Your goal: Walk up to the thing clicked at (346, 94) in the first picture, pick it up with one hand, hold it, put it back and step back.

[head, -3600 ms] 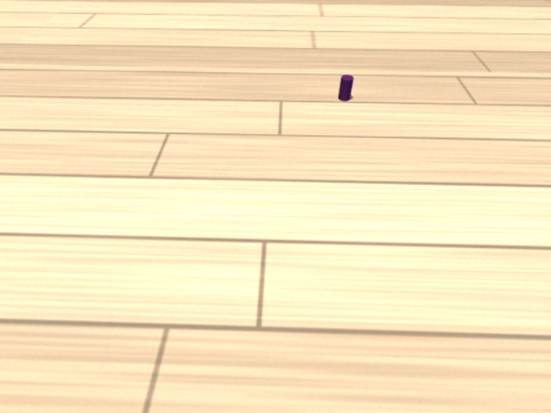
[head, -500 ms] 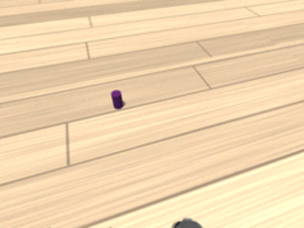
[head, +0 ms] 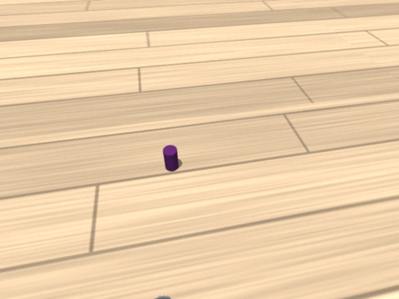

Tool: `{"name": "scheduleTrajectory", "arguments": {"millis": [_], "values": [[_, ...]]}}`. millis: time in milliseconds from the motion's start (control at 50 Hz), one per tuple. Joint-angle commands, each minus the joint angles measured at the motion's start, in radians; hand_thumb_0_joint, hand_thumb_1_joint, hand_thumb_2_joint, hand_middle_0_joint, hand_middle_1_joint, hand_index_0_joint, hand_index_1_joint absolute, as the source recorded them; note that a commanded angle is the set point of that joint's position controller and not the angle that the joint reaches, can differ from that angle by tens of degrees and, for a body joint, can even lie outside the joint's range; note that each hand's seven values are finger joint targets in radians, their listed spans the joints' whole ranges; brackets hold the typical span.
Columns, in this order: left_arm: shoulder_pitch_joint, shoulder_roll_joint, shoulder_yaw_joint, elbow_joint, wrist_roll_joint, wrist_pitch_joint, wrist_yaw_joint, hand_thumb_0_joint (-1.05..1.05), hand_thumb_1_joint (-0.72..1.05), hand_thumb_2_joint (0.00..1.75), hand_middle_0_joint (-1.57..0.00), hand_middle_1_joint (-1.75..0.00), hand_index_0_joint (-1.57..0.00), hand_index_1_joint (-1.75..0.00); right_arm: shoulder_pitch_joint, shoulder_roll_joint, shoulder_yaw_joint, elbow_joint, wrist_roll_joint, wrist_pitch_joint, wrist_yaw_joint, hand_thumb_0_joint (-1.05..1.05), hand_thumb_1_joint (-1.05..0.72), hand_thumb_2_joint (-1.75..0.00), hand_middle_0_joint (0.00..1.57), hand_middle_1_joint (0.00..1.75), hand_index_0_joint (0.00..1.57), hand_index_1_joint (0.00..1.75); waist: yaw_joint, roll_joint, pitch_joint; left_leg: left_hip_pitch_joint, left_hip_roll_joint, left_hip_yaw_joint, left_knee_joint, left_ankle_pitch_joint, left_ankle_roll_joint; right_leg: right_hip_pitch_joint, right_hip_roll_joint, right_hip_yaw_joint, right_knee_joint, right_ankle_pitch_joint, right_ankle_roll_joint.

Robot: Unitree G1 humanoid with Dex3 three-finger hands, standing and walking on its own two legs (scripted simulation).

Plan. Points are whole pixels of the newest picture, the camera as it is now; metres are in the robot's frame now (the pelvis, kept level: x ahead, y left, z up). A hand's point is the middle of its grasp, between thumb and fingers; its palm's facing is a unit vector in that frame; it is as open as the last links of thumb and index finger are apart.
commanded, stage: walk up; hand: left
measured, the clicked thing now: (171, 158) +1.03 +0.24 -0.69
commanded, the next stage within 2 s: none
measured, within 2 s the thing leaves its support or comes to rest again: neither
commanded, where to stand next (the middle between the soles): +0.69 +0.04 m, yaw -2 degrees
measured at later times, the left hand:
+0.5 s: hand (106, 228) +0.32 +0.27 -0.13, palm faces -0.08 -0.91 -0.41, open 7.4 cm
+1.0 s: hand (107, 188) +0.46 +0.32 -0.16, palm faces -0.08 -0.93 -0.36, open 7.4 cm
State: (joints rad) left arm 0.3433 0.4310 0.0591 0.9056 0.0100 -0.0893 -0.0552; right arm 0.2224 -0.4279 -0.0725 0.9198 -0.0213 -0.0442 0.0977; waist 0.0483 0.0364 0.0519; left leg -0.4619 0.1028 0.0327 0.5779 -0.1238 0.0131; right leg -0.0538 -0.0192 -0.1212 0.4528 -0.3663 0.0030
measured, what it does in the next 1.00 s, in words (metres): walks ahead: left foot, then right foot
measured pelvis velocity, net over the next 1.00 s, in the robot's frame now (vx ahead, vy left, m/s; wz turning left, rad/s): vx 0.40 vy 0.04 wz -0.03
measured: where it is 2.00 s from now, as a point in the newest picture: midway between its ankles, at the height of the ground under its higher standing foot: (201, 223)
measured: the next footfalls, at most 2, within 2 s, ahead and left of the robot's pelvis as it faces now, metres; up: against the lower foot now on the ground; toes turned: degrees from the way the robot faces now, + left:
left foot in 0.04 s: +0.18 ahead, +0.14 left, +0.00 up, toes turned +5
right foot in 0.46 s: +0.35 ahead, -0.13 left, +0.00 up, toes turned -7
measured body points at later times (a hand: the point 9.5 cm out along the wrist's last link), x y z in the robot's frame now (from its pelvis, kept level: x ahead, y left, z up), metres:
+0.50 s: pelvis +0.22 +0.00 -0.01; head +0.24 -0.02 +0.44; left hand +0.32 +0.32 -0.10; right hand +0.25 -0.33 -0.14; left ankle +0.14 +0.13 -0.72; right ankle +0.31 -0.12 -0.73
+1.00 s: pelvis +0.40 +0.04 -0.01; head +0.41 +0.06 +0.44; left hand +0.46 +0.37 -0.13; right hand +0.45 -0.29 -0.10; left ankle +0.45 +0.15 -0.73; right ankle +0.38 -0.10 -0.67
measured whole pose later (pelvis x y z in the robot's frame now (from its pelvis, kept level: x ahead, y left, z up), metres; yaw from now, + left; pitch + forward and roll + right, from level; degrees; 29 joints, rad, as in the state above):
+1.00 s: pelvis +0.40 +0.04 -0.01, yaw -2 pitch -3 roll +0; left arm 0.30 0.45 0.04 0.93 0.00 -0.05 -0.03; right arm 0.29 -0.40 -0.06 0.87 -0.01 -0.08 0.05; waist -0.01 -0.05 0.07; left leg -0.30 0.03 0.10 0.61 -0.26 0.03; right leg -0.43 -0.05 0.02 1.07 -0.40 -0.04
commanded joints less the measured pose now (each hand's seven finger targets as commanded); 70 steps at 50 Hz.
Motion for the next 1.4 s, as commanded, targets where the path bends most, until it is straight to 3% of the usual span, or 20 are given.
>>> {"name": "scheduleTrajectory", "arguments": {"millis": [0, 40, 60, 140, 240, 420, 440, 460, 480, 580, 740, 820, 860, 880, 980, 1200, 1220, 1260, 1280, 1380], "values": [[-0.053, 0.236, 0.051, -0.088, 0.000, -0.018, 0.025, 0.00, 0.90, 0.90, -0.20, -0.30, -0.20, -0.30, 0.128, -0.219, -0.075, -0.039, -0.005, -0.043, -0.021, 0.00, -0.90, -0.90, 0.20, 0.30, 0.20, 0.30, -0.126, 0.017, -0.073, 0.419, -0.063, 0.029, -0.069, -0.102, 0.059, -0.231, -0.173, 0.077, 0.195, 0.376, -0.134], [0.031, 0.149, 0.025, -0.097, -0.026, -0.009, 0.031, 0.00, 0.90, 0.90, -0.20, -0.30, -0.20, -0.30, 0.251, -0.363, -0.115, -0.056, -0.007, -0.057, -0.045, 0.00, -0.90, -0.90, 0.20, 0.30, 0.20, 0.30, -0.155, 0.309, -0.169, 0.697, 0.308, -0.667, -0.316, -0.309, 0.210, -0.643, 0.077, 0.052, 0.697, -0.138, -0.047], [-0.027, 0.229, 0.033, -0.076, -0.012, -0.005, 0.045, 0.00, 0.90, 0.90, -0.20, -0.30, -0.20, -0.30, 0.217, -0.349, -0.119, -0.062, 0.026, -0.053, -0.047, 0.00, -0.90, -0.90, 0.20, 0.30, 0.20, 0.30, -0.153, 0.139, -0.161, 0.618, 0.335, -0.656, -0.305, -0.246, 0.265, -0.640, -0.004, 0.173, 0.769, -0.148, -0.059], [0.037, 0.209, 0.028, -0.020, -0.025, 0.005, 0.027, 0.00, 0.90, 0.90, -0.20, -0.30, -0.20, -0.30, 0.058, -0.227, -0.059, -0.101, 0.030, -0.055, -0.063, 0.00, -0.90, -0.90, 0.20, 0.30, 0.20, 0.30, -0.052, 0.085, -0.024, 0.339, 0.189, -0.197, -0.298, 0.006, 0.190, -0.507, -0.099, 0.190, 0.620, 0.027, -0.038], [-0.038, 0.178, 0.031, -0.045, -0.003, 0.017, -0.003, 0.00, 0.90, 0.90, -0.20, -0.30, -0.20, -0.30, 0.050, -0.254, -0.064, -0.129, 0.017, -0.065, -0.058, 0.00, -0.90, -0.90, 0.20, 0.30, 0.20, 0.30, -0.063, 0.108, 0.025, 0.268, 0.190, -0.128, -0.352, -0.101, 0.240, -0.478, -0.122, 0.116, 0.379, 0.089, 0.000], [0.013, 0.194, 0.065, -0.014, 0.004, -0.015, 0.007, 0.00, 0.90, 0.90, -0.20, -0.30, -0.20, -0.30, 0.060, -0.202, -0.040, -0.153, 0.022, -0.042, -0.055, 0.00, -0.90, -0.90, 0.20, 0.30, 0.20, 0.30, 0.017, -0.046, -0.090, 0.187, 0.072, 0.003, 0.045, 0.065, 0.127, -0.018, -0.010, 0.041, 0.044, 0.198, -0.050], [0.101, 0.257, 0.088, -0.001, 0.010, -0.024, 0.020, 0.00, 0.90, 0.90, -0.20, -0.30, -0.20, -0.30, 0.098, -0.145, -0.021, -0.162, 0.023, -0.044, -0.057, 0.00, -0.90, -0.90, 0.20, 0.30, 0.20, 0.30, 0.055, -0.233, -0.143, 0.058, -0.007, 0.062, 0.317, -0.016, 0.086, 0.126, -0.135, 0.229, -0.040, 0.079, -0.093], [0.138, 0.360, 0.107, -0.019, 0.001, -0.029, 0.030, 0.00, 0.90, 0.90, -0.20, -0.30, -0.20, -0.30, 0.128, -0.124, -0.009, -0.174, 0.029, -0.042, -0.057, 0.00, -0.90, -0.90, 0.20, 0.30, 0.20, 0.30, 0.059, -0.369, -0.174, -0.176, -0.135, 0.053, 0.526, -0.377, 0.035, 0.243, -0.410, 0.715, -0.183, -0.014, -0.209], [0.100, 0.354, 0.097, -0.023, -0.016, -0.022, 0.032, 0.00, 0.90, 0.90, -0.20, -0.30, -0.20, -0.30, 0.064, -0.214, -0.031, -0.146, 0.016, -0.027, -0.071, 0.00, -0.90, -0.90, 0.20, 0.30, 0.20, 0.30, 0.062, -0.239, -0.110, -0.211, -0.072, -0.042, 0.602, -0.425, 0.031, 0.142, -0.458, 0.783, -0.191, -0.075, -0.285], [-0.054, 0.239, 0.058, -0.077, -0.011, -0.020, 0.037, 0.00, 0.90, 0.90, -0.20, -0.30, -0.20, -0.30, 0.119, -0.186, -0.032, -0.078, 0.020, -0.015, -0.049, 0.00, -0.90, -0.90, 0.20, 0.30, 0.20, 0.30, -0.035, -0.196, -0.009, -0.064, -0.010, -0.058, 0.415, -0.233, 0.009, -0.128, -0.244, 0.275, -0.176, 0.186, -0.214], [-0.073, 0.274, 0.066, -0.117, -0.003, -0.016, 0.023, 0.00, 0.90, 0.90, -0.20, -0.30, -0.20, -0.30, 0.021, -0.171, -0.052, -0.097, 0.001, -0.025, -0.021, 0.00, -0.90, -0.90, 0.20, 0.30, 0.20, 0.30, -0.025, -0.181, 0.005, 0.107, -0.012, 0.007, 0.065, -0.084, -0.011, -0.269, -0.254, 0.220, -0.169, -0.098, -0.210], [-0.102, 0.211, 0.035, -0.124, 0.008, -0.001, 0.024, 0.00, 0.90, 0.90, -0.20, -0.30, -0.20, -0.30, 0.221, -0.225, -0.083, -0.031, -0.003, -0.040, -0.040, 0.00, -0.90, -0.90, 0.20, 0.30, 0.20, 0.30, -0.154, 0.000, -0.050, 0.485, -0.069, 0.024, -0.005, -0.197, 0.026, -0.504, -0.161, 0.124, 0.173, -0.098, -0.140], [-0.047, 0.148, 0.018, -0.126, -0.010, 0.003, 0.033, 0.00, 0.90, 0.90, -0.20, -0.30, -0.20, -0.30, 0.275, -0.359, -0.105, -0.066, 0.000, -0.055, -0.057, 0.00, -0.90, -0.90, 0.20, 0.30, 0.20, 0.30, -0.162, 0.268, -0.041, 0.526, 0.318, -0.707, -0.386, -0.513, 0.194, -0.747, 0.057, 0.084, 0.697, -0.157, -0.053], [-0.081, 0.230, 0.031, -0.104, -0.003, 0.008, 0.048, 0.00, 0.90, 0.90, -0.20, -0.30, -0.20, -0.30, 0.224, -0.353, -0.103, -0.075, 0.023, -0.050, -0.058, 0.00, -0.90, -0.90, 0.20, 0.30, 0.20, 0.30, -0.135, 0.116, 0.012, 0.397, 0.347, -0.701, -0.366, -0.471, 0.245, -0.711, -0.013, 0.195, 0.751, -0.147, -0.062], [0.015, 0.201, 0.033, -0.032, -0.011, 0.014, 0.025, 0.00, 0.90, 0.90, -0.20, -0.30, -0.20, -0.30, 0.107, -0.243, -0.058, -0.105, 0.016, -0.059, -0.072, 0.00, -0.90, -0.90, 0.20, 0.30, 0.20, 0.30, -0.056, 0.126, -0.010, 0.318, 0.169, -0.200, -0.277, -0.003, 0.196, -0.525, -0.094, 0.158, 0.536, 0.023, -0.021], [-0.017, 0.166, 0.051, -0.038, 0.001, -0.001, 0.013, 0.00, 0.90, 0.90, -0.20, -0.30, -0.20, -0.30, 0.086, -0.228, -0.047, -0.157, 0.017, -0.032, -0.063, 0.00, -0.90, -0.90, 0.20, 0.30, 0.20, 0.30, -0.018, 0.029, -0.040, 0.153, 0.114, -0.068, -0.072, -0.043, 0.152, -0.102, -0.002, 0.040, 0.086, 0.208, -0.029], [0.056, 0.200, 0.065, -0.020, 0.004, -0.011, 0.024, 0.00, 0.90, 0.90, -0.20, -0.30, -0.20, -0.30, 0.108, -0.184, -0.029, -0.161, 0.019, -0.030, -0.063, 0.00, -0.90, -0.90, 0.20, 0.30, 0.20, 0.30, 0.021, -0.087, -0.090, 0.101, 0.057, -0.017, 0.114, -0.029, 0.126, 0.038, -0.003, 0.079, 0.036, 0.151, -0.048], [0.136, 0.352, 0.099, -0.034, -0.002, -0.023, 0.040, 0.00, 0.90, 0.90, -0.20, -0.30, -0.20, -0.30, 0.136, -0.152, -0.014, -0.174, 0.019, -0.025, -0.068, 0.00, -0.90, -0.90, 0.20, 0.30, 0.20, 0.30, 0.051, -0.332, -0.110, -0.222, -0.131, 0.018, 0.520, -0.408, 0.036, 0.167, -0.407, 0.776, -0.218, -0.125, -0.228], [0.073, 0.333, 0.091, -0.055, -0.016, -0.017, 0.039, 0.00, 0.90, 0.90, -0.20, -0.30, -0.20, -0.30, 0.098, -0.225, -0.035, -0.152, 0.007, -0.013, -0.079, 0.00, -0.90, -0.90, 0.20, 0.30, 0.20, 0.30, 0.029, -0.194, -0.048, -0.227, -0.048, -0.073, 0.579, -0.416, 0.031, 0.059, -0.441, 0.781, -0.197, -0.142, -0.289], [-0.026, 0.253, 0.064, -0.089, -0.009, -0.019, 0.044, 0.00, 0.90, 0.90, -0.20, -0.30, -0.20, -0.30, 0.155, -0.187, -0.036, -0.081, 0.010, -0.001, -0.053, 0.00, -0.90, -0.90, 0.20, 0.30, 0.20, 0.30, -0.040, -0.197, 0.007, -0.083, -0.004, -0.059, 0.399, -0.235, 0.007, -0.155, -0.239, 0.332, -0.172, 0.096, -0.217]]}}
